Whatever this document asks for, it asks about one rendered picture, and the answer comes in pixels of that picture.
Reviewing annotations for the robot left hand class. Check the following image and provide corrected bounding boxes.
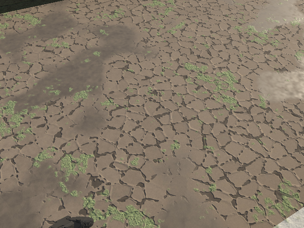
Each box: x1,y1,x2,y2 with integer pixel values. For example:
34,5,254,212
48,216,94,228

